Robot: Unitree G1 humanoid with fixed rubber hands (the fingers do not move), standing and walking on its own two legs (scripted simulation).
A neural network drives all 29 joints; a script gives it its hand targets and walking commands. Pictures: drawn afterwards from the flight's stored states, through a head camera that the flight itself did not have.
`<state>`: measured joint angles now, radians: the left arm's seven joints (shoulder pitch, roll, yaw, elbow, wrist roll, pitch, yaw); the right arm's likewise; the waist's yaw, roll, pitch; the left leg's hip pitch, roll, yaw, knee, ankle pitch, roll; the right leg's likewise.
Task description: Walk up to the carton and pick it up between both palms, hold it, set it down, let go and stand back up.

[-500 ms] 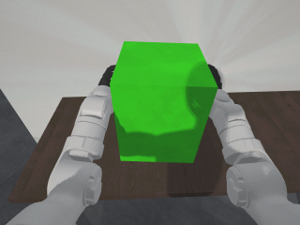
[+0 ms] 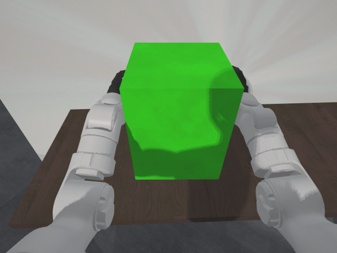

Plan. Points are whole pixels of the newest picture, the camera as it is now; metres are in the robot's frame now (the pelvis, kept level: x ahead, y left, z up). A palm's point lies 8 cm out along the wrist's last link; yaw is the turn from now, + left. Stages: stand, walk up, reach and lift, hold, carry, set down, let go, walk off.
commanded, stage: reach and lift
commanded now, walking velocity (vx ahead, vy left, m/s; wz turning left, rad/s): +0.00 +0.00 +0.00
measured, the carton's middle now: (177, 111) +0.39 -0.02 +0.18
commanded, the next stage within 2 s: hold in 0.02 s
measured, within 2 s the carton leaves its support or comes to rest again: neither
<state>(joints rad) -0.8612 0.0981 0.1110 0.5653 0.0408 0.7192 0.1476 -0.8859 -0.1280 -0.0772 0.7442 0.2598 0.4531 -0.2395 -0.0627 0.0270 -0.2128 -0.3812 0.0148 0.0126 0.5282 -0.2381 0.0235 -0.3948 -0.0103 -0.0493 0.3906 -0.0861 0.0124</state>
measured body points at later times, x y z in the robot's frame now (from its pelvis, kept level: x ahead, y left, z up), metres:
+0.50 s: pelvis -0.01 +0.00 +0.00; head -0.06 +0.00 +0.45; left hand +0.40 +0.13 +0.23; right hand +0.40 -0.16 +0.23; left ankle +0.02 +0.10 -0.74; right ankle +0.07 -0.13 -0.74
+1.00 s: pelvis -0.01 +0.00 +0.00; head -0.06 +0.01 +0.45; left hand +0.40 +0.13 +0.24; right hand +0.40 -0.16 +0.24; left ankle +0.02 +0.10 -0.74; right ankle +0.07 -0.13 -0.74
